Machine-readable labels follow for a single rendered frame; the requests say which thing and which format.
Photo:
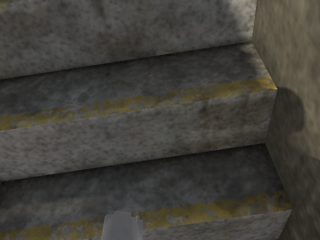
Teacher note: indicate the left robot thigh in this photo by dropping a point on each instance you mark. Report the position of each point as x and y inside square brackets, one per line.
[122, 226]

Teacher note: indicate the left robot shin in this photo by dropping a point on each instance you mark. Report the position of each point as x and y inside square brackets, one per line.
[105, 220]

